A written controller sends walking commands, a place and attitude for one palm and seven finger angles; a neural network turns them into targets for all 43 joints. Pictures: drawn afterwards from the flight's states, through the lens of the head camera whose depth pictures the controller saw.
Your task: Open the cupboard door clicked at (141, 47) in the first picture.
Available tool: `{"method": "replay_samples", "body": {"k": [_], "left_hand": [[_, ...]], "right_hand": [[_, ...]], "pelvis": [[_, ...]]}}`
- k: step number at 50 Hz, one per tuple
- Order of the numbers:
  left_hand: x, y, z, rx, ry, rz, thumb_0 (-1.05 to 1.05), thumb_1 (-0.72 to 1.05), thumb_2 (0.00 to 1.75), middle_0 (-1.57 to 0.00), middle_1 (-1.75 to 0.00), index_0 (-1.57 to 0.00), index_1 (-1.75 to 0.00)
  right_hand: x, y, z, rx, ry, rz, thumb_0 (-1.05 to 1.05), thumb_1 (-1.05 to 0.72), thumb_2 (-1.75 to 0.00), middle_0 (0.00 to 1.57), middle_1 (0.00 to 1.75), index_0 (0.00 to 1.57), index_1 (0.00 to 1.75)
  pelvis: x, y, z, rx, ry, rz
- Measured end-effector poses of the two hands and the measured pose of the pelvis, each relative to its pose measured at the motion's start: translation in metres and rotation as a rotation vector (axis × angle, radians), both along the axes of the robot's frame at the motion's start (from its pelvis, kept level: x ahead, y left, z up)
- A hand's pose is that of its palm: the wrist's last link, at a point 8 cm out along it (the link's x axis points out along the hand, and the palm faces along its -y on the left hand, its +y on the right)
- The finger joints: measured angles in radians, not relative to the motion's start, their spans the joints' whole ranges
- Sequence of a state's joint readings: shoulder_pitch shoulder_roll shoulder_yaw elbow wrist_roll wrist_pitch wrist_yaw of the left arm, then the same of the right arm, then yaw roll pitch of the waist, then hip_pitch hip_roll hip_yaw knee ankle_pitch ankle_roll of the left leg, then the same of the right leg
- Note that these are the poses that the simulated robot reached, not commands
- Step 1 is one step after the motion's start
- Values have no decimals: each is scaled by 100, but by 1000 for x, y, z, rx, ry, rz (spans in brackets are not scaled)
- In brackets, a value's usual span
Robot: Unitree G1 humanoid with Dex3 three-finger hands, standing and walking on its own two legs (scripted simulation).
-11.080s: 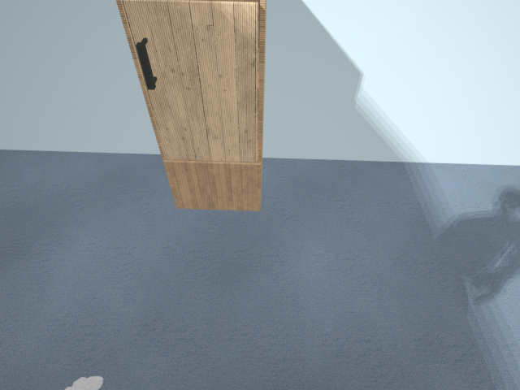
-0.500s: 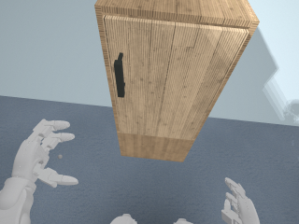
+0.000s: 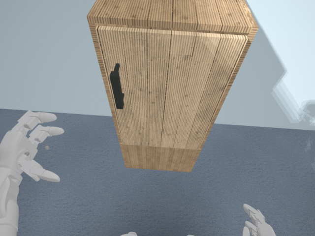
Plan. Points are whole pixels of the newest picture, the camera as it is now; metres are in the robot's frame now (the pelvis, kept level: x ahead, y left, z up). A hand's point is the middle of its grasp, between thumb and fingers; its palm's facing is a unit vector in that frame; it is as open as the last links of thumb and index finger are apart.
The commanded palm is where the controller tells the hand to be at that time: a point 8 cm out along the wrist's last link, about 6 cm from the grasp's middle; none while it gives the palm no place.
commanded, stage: raise the hand with hooked fingers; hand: left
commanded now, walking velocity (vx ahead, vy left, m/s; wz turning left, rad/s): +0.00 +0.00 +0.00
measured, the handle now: (118, 87) +0.53 +0.15 +0.05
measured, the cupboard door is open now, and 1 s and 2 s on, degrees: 0 0 0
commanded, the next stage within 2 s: move the hooked fingers beside the handle in 0.36 s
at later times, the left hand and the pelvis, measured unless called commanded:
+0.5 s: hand (51, 153) +0.28 +0.26 +0.07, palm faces +0.03 -1.00 -0.03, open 14.0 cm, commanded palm +0.26 +0.31 +0.07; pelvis -0.01 -0.01 +0.00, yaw +0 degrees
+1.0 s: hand (70, 127) +0.36 +0.25 +0.06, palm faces +0.00 -1.00 -0.02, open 14.0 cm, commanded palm +0.33 +0.29 +0.06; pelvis -0.01 -0.01 +0.00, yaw -1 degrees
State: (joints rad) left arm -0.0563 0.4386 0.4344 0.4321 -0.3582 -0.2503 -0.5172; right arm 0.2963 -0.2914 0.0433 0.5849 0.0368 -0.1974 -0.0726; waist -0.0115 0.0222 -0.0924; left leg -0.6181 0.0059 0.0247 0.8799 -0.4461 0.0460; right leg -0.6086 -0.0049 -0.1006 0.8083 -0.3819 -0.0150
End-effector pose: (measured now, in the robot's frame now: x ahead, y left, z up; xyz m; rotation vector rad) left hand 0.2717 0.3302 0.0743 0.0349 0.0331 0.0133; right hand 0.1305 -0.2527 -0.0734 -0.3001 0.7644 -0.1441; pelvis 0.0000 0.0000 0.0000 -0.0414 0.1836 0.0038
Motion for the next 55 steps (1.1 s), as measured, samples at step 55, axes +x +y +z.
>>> {"method": "replay_samples", "body": {"k": [55], "left_hand": [[75, -38, -9, -13, -7, -26, -1, -50, 30, -30, -120, -30, -120]], "right_hand": [[-53, -11, -21, 8, 187, -100, 1, -91, -90, 20, 30, 20, 30]], "pelvis": [[-4, -4, -3, 11, 43, -19]]}}
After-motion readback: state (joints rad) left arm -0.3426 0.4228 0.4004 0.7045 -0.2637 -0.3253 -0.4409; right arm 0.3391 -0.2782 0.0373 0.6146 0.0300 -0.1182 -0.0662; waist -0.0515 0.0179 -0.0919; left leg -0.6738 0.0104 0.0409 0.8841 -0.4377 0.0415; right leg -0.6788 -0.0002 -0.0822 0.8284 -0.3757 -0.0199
